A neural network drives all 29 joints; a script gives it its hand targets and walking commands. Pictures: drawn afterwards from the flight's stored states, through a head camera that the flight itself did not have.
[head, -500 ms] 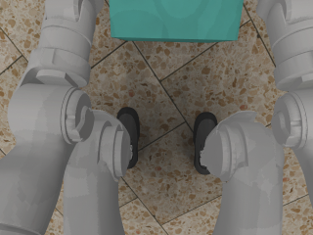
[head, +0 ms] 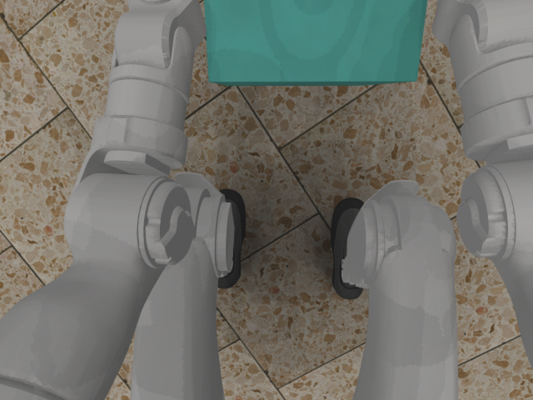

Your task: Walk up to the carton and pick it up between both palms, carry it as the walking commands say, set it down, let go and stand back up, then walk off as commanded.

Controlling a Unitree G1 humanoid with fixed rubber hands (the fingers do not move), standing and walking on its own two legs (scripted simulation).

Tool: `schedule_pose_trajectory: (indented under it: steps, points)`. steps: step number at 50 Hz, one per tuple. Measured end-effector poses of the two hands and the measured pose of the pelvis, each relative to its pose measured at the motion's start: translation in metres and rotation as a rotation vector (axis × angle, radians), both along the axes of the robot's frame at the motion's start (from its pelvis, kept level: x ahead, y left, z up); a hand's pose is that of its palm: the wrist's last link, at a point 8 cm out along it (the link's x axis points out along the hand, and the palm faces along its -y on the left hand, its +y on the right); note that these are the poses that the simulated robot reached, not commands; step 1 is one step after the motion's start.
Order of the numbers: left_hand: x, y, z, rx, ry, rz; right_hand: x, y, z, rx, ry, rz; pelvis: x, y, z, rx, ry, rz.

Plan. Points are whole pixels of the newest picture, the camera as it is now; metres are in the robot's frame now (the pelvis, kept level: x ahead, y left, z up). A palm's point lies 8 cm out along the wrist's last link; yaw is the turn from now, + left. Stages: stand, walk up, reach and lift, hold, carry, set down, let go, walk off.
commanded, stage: reach and lift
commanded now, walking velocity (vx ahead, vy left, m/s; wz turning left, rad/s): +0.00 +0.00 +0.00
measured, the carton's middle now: (304, 0) +0.56 +0.00 -0.19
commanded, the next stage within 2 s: none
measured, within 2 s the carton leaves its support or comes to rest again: neither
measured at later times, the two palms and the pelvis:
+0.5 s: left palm out of the picture +0.54 +0.14 -0.04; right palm out of the picture +0.55 -0.15 -0.06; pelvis -0.01 +0.00 +0.05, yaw -1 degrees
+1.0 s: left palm out of the picture +0.52 +0.14 +0.02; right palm out of the picture +0.53 -0.15 +0.01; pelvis -0.02 +0.01 +0.10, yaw -1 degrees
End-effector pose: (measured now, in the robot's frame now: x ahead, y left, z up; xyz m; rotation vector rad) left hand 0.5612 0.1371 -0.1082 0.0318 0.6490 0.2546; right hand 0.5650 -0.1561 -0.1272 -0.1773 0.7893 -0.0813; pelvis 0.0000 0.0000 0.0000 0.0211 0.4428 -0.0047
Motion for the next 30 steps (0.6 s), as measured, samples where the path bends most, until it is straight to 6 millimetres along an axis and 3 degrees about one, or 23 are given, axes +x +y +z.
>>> schedule_pose_trajectory:
  steps: [16,30]
  points:
    - [-0.014,0.0,0.045,0.001,-0.014,0.02,-0.012,0.001,0.045,0.002,-0.023,-0.008,-0.01,0.0,0.029,0.001,-0.033,-0.006]
    - [-0.027,0.003,0.073,0.004,-0.003,0.039,-0.021,0.006,0.079,-0.009,-0.024,-0.007,-0.014,0.002,0.056,-0.002,-0.051,-0.012]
